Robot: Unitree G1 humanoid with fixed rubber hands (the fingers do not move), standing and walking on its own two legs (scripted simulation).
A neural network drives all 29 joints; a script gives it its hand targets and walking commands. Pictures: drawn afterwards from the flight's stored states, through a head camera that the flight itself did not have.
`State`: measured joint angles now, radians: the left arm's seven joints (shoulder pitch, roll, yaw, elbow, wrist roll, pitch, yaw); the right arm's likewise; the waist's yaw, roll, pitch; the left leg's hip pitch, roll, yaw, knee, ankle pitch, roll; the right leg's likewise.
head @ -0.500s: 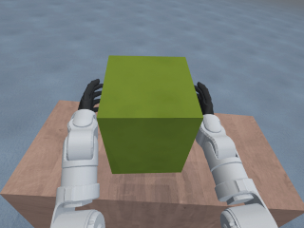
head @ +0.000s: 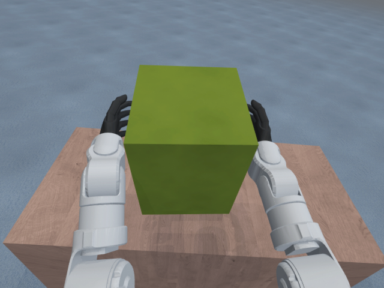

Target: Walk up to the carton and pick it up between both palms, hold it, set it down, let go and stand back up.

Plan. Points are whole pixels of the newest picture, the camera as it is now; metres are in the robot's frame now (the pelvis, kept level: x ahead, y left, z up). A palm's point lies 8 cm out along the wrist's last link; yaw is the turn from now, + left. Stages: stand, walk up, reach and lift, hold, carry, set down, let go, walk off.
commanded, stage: hold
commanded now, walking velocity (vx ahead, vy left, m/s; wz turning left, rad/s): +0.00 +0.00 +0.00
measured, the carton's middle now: (187, 144) +0.39 +0.00 +0.14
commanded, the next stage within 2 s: none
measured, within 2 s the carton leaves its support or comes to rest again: neither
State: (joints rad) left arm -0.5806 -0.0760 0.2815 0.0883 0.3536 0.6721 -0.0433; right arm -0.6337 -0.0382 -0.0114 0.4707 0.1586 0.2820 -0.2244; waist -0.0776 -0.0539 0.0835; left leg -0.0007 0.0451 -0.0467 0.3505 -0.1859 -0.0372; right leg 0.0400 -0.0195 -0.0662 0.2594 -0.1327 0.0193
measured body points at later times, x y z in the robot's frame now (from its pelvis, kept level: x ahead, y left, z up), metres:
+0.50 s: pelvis +0.00 +0.00 +0.00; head -0.03 +0.03 +0.45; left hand +0.38 +0.15 +0.17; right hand +0.38 -0.14 +0.17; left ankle +0.02 +0.14 -0.75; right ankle +0.02 -0.13 -0.75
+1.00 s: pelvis +0.00 +0.00 +0.00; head -0.03 +0.03 +0.45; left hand +0.37 +0.15 +0.17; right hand +0.38 -0.15 +0.17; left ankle +0.02 +0.14 -0.75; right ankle +0.02 -0.13 -0.75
